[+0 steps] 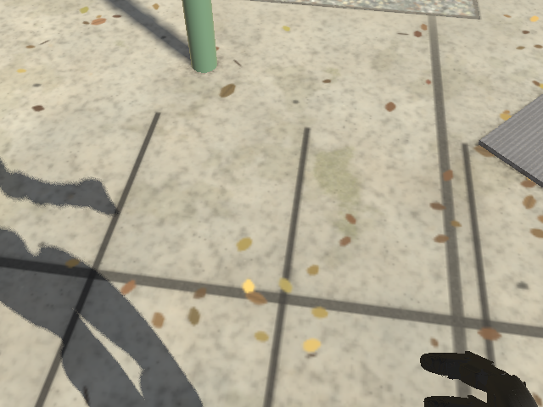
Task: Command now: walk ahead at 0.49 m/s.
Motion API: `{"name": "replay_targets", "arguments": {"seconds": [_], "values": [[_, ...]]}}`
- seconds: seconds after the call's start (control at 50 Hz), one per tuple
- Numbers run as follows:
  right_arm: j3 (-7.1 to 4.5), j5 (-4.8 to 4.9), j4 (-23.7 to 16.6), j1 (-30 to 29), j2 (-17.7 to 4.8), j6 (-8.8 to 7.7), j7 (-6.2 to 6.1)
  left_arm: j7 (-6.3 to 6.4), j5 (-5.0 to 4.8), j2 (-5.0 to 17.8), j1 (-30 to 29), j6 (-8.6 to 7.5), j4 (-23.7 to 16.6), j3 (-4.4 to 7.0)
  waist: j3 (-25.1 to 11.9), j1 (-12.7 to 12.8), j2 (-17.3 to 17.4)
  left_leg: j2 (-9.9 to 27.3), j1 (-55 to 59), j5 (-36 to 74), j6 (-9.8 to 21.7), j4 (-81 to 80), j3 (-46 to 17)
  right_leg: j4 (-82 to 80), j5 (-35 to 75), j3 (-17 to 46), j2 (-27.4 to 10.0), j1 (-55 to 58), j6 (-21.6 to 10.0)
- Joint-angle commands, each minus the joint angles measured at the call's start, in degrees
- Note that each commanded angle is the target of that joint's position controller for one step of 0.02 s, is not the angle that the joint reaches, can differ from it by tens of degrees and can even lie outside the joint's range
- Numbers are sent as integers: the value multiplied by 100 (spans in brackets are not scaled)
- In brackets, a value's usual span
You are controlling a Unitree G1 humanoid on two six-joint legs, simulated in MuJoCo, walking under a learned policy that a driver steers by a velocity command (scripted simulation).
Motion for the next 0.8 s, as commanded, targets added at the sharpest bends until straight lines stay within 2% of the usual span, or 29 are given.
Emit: {"name": "replay_targets", "arguments": {"seconds": [0.02,0.04,0.06,0.08,0.1,0.12,0.14,0.16,0.18,0.22,0.28,0.34,0.36,0.38,0.4,0.42,0.44,0.46,0.48,0.5,0.52,0.54,0.56,0.6,0.68,0.8], "values": [[-431,-145,322,2559,-1439,220,-299,-145,-307,884,-322,-470,-927,105,-2327,-1277,1185,2593,5375,1423,1977,429,-2755,1008,860,1036,-478,-4416,33],[-309,-152,133,1837,-979,219,-333,31,-113,1022,-778,-371,-995,183,-1633,-1019,-175,2285,3992,311,1653,-468,-2825,819,1533,414,-671,-4103,116],[-263,-112,7,1234,-1014,159,-362,123,-57,668,-520,-204,-967,166,-1241,-492,-165,2474,2686,1047,1839,-684,-2919,277,2063,502,-813,-3589,442],[-224,-56,11,1004,-869,127,-336,173,116,470,-335,-64,-921,138,-877,-253,-529,2366,1667,1633,1814,-773,-2721,-259,1947,559,-1019,-3003,650],[-175,-22,67,974,-678,79,-318,185,151,425,-443,11,-950,165,-543,-182,-397,2099,1009,1627,1602,-859,-2282,-852,1902,665,-1180,-2695,717],[-189,-48,125,1019,-719,47,-342,221,125,351,-696,22,-1040,167,-332,-211,-275,1845,605,1495,1427,-1006,-1949,-1392,1964,580,-1243,-2551,745],[-213,-26,190,1214,-808,38,-383,227,149,387,-1037,-23,-1218,169,-220,-326,-85,1636,517,1778,1307,-1045,-1650,-1996,2334,487,-1229,-2554,733],[-242,5,298,1470,-889,44,-467,208,211,406,-1367,-70,-1334,164,-245,-440,22,1433,580,1986,1183,-1062,-1313,-2625,2794,400,-1182,-2425,651],[-270,19,393,1644,-971,53,-533,178,223,366,-1694,-100,-1425,149,-231,-549,120,1238,649,2089,1070,-1103,-1044,-3263,3246,278,-1070,-2263,542],[-314,83,513,1905,-1078,89,-573,119,181,263,-2148,-123,-1514,105,-297,-730,141,991,865,1994,885,-1105,-711,-4302,3978,40,-762,-1830,411],[-318,187,749,2348,-1067,145,-554,25,99,360,-2759,-102,-1714,103,-155,-936,154,1153,1511,1377,753,-1088,-799,-4925,4263,-27,-576,-1823,269],[-342,158,877,2505,-1144,213,-520,-93,78,577,-3060,-101,-1913,136,34,-884,216,1416,2042,1126,644,-852,-931,-5203,3596,-13,-522,-1818,26],[-349,136,875,2428,-1201,225,-504,-111,75,714,-2890,-118,-1891,183,-30,-727,281,1420,2070,1434,577,-630,-898,-5321,3416,-88,-434,-1416,-78],[-338,127,836,2294,-1211,239,-496,-112,105,897,-2439,-119,-1763,273,-283,-442,268,1251,1974,2153,454,-102,-738,-5419,3362,-239,-270,-640,-186],[-283,70,771,2206,-1102,244,-495,-91,124,1215,-1483,-123,-1497,416,-859,-37,79,924,1446,2311,272,1056,-463,-5245,3691,-74,-394,758,-382],[-157,-13,654,2575,-756,185,-491,-57,219,1764,-607,-122,-1390,542,-1749,49,-823,242,-315,508,-89,3195,-47,-5265,3683,1728,-1681,2909,-1026],[-70,27,722,2959,-524,69,-446,-99,182,1787,-275,-100,-1319,526,-2454,-14,-1761,-278,-1566,-2877,-216,4528,-547,-6140,2877,3922,-2486,3826,-1596],[-217,153,690,2549,-1107,22,-436,-103,124,1409,-587,-114,-1403,414,-1857,12,-1226,29,-2162,-2767,-167,5007,-876,-6391,2128,3715,-2327,3433,-1347],[-252,204,533,2074,-1229,13,-453,-93,100,1259,-1186,-112,-1545,348,-1049,-131,-890,323,-2331,-2209,-120,4866,-669,-6571,2231,2938,-2147,2506,-1122],[-260,153,509,1859,-1176,32,-495,-107,150,1153,-1632,-106,-1645,304,-626,-318,-483,573,-2082,-1722,-139,4551,-541,-6753,2671,2380,-1933,1647,-1030],[-289,63,527,1839,-1115,89,-529,-143,197,1002,-1866,-131,-1677,260,-407,-509,-430,747,-1714,-1407,-147,4257,-560,-6973,3081,1996,-1733,1021,-950],[-296,53,559,1996,-1017,152,-525,-172,229,928,-1949,-165,-1665,234,-399,-679,-549,847,-1364,-1214,-154,4067,-593,-7139,3221,1748,-1596,688,-905],[-287,66,586,2081,-900,198,-525,-176,212,905,-1946,-190,-1637,232,-438,-745,-600,861,-1196,-1089,-179,3920,-559,-7277,3377,1534,-1503,555,-915],[-313,62,551,1954,-877,240,-542,-141,194,1018,-1807,-218,-1552,254,-355,-777,-565,874,-1340,-659,-253,3564,-518,-7467,3667,1201,-1411,542,-933],[-353,-1,326,1232,-833,235,-549,-9,170,1127,-1339,-154,-1314,272,-141,-618,-447,868,-1928,397,-425,2530,-512,-7596,4054,862,-1366,879,-837],[-273,44,24,229,-665,164,-464,65,108,1157,-822,-124,-988,253,186,-307,-500,683,-1872,1206,-421,1189,-329,-7629,3805,523,-1295,1224,-716]]}}
Velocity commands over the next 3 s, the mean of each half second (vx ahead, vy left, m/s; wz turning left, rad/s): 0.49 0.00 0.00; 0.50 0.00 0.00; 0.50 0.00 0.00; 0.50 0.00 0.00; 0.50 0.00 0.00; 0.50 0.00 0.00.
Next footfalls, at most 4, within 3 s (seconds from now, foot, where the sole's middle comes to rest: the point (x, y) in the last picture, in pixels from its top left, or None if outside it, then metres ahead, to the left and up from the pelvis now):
0.40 right None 0.41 -0.14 -0.78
1.00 left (281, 302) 0.71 0.09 -0.78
1.56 right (370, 220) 1.02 -0.15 -0.78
2.14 left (297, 145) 1.30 0.10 -0.78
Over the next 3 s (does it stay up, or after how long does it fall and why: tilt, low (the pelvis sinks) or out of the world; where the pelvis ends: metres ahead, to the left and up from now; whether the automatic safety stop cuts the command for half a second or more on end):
stays up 1.59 -0.06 0.01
